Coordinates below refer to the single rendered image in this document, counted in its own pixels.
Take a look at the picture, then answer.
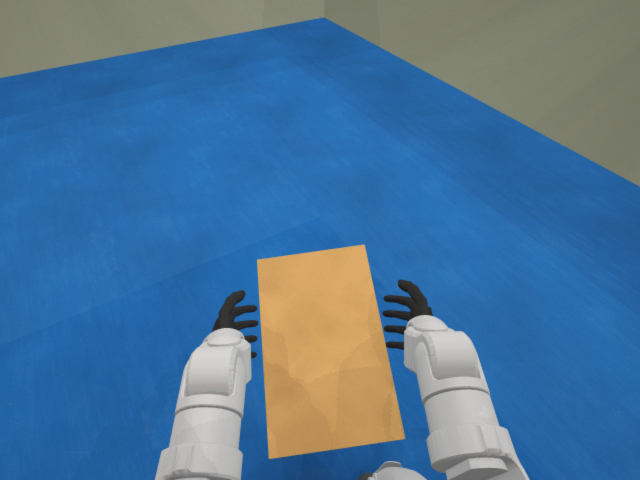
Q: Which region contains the robot right forearm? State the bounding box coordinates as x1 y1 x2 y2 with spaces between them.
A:
404 315 530 480

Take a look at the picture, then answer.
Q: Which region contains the robot left forearm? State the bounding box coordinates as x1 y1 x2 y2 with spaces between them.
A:
155 328 252 480

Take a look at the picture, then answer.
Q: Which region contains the carton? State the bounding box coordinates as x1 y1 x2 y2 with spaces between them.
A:
257 244 405 459

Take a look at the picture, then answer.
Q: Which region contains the robot right hand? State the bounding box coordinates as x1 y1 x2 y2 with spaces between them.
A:
383 280 433 350

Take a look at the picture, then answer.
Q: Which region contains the right robot shin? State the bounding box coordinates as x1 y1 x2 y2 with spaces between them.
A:
375 461 402 473

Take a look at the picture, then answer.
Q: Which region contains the robot left hand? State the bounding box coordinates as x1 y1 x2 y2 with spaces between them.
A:
212 290 258 358

